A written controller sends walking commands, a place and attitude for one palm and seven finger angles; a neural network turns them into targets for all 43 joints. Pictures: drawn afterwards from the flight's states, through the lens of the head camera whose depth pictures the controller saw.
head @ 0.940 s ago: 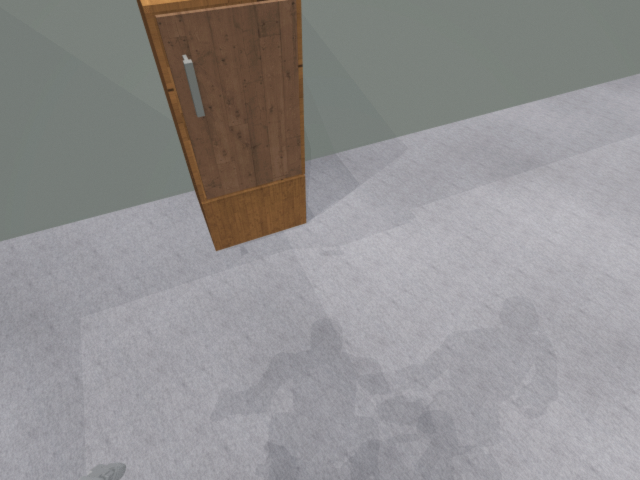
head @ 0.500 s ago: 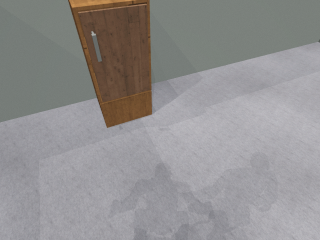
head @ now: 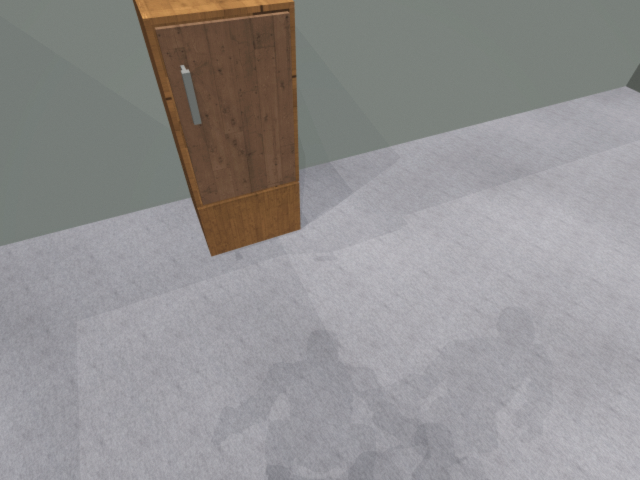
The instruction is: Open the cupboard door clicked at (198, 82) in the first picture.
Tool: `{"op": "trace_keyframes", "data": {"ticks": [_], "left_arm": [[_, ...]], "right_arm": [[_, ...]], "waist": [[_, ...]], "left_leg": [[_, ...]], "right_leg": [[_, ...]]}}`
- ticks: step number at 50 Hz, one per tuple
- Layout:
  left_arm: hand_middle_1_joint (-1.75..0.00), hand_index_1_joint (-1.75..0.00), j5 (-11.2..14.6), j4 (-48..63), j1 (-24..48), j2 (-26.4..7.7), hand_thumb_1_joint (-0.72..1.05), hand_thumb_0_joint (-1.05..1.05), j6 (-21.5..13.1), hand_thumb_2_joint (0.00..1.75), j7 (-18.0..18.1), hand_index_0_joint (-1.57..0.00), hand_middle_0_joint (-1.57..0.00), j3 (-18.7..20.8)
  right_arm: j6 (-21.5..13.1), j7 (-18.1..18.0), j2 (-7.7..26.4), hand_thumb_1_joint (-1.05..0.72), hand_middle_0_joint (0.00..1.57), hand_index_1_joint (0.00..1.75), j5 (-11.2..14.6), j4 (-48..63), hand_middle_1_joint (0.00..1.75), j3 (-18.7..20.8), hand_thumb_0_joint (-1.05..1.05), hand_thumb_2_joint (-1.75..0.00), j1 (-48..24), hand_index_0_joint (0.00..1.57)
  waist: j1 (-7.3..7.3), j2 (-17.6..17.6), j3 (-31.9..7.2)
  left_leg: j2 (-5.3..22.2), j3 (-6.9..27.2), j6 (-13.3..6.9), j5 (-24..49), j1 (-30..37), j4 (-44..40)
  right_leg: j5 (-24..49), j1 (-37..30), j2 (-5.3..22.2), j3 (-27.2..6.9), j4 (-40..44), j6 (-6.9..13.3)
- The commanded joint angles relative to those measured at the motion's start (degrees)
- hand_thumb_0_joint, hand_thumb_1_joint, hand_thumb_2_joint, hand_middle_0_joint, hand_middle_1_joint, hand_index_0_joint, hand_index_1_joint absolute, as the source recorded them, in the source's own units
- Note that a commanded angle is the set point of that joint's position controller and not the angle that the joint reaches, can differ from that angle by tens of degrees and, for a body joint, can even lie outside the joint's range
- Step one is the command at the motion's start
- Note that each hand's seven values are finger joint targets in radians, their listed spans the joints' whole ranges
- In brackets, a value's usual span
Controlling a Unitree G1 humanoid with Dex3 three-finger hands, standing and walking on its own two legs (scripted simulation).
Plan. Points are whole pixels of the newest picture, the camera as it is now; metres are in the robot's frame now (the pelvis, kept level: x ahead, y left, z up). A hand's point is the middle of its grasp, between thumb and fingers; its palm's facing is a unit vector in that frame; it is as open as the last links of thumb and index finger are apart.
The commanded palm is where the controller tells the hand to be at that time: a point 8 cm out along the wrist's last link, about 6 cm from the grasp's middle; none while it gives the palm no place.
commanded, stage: stand and wait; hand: left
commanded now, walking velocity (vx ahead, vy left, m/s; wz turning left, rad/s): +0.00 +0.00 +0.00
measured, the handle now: (190, 95) +1.07 +0.43 -0.05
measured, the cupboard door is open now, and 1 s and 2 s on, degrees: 0 0 0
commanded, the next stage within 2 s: look at it before walking up in 0.12 s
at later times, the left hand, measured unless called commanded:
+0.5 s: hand out of the picture +0.06 +0.25 -0.16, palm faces -0.03 -0.95 -0.32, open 7.4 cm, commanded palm none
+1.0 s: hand out of the picture +0.06 +0.23 -0.17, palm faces -0.05 -0.96 -0.27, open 7.4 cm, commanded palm none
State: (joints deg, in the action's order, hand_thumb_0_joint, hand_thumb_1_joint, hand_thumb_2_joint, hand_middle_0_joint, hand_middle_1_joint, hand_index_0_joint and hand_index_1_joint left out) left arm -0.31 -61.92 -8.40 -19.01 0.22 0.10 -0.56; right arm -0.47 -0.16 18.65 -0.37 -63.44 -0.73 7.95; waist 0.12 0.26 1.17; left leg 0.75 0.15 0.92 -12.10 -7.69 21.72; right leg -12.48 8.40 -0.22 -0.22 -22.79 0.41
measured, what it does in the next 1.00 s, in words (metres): stands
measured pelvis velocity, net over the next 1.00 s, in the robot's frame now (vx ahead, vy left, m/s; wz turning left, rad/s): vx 0.02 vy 0.00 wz -0.07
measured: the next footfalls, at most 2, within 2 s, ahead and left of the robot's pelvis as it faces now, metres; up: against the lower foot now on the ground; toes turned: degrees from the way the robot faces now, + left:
left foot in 1.58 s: +0.41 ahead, +0.05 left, +0.00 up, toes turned -10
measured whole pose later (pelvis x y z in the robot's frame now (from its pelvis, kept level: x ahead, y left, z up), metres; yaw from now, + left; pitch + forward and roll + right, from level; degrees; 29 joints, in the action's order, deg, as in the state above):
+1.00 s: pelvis +0.02 +0.00 -0.01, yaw -4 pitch -1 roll +0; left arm -1.1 -60.5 -14.7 -16.2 1.9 -0.9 0.6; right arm -0.1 -0.1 15.7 -1.1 -61.4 0.0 10.6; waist -1.1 0.2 -1.1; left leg 1.8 -3.5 0.3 -18.0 -9.0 27.6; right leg -18.8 11.7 -1.4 -3.7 -30.0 0.9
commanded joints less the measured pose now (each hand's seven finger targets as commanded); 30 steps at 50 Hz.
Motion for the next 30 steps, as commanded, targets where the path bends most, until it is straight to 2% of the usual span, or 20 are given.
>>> {"op": "trace_keyframes", "data": {"ticks": [1,5,7,30], "left_arm": [[-0.3,-0.3,-0.3,3.8,2.2,-11.4,0.9,0.0,-1.5,0.9,0.6,-0.2,-0.2,2.3],[-0.3,-0.3,-0.3,3.7,2.0,-11.3,0.9,0.0,-1.5,0.9,0.6,-0.2,-0.2,2.3],[-0.3,-0.3,-0.3,3.7,2.0,-11.3,0.9,0.0,-1.5,0.9,0.6,-0.2,-0.2,2.3],[-0.3,-0.3,-0.4,3.1,1.4,-11.4,0.9,0.0,-1.6,0.9,0.6,-0.2,-0.2,2.2]], "right_arm": [[-1.2,-0.7,11.3,-0.9,0.2,0.3,-0.2,3.6,0.3,2.5,0.0,-0.9,-2.9,0.2],[-1.3,-0.7,11.2,-0.9,0.2,0.3,-0.2,3.5,0.3,2.5,0.0,-0.9,-2.8,0.2],[-1.3,-0.7,11.2,-0.9,0.2,0.3,-0.2,3.4,0.3,2.5,0.0,-0.9,-2.8,0.2],[-1.6,-0.7,11.6,-0.9,0.2,0.3,0.0,3.2,0.3,2.4,0.0,-0.9,-3.2,0.2]], "waist": [[-0.29,0.4,-1.1],[-0.31,-0.6,-1.2],[-0.33,0.2,-0.8],[-0.39,-0.4,-2.8]], "left_leg": [[5.6,5.2,-2.4,5.2,-0.4,-3.5],[5.6,5.3,-2.4,4.6,-0.7,-3.7],[5.6,5.5,-2.4,4.2,-1.0,-4.0],[6.1,5.7,-2.6,8.9,0.7,-4.0]], "right_leg": [[3.3,1.5,6.9,-6.4,5.3,1.5],[2.5,1.6,6.7,-6.5,5.3,1.4],[1.9,1.7,6.7,-6.6,5.5,1.3],[7.8,-0.3,6.9,-5.5,4.4,1.1]]}}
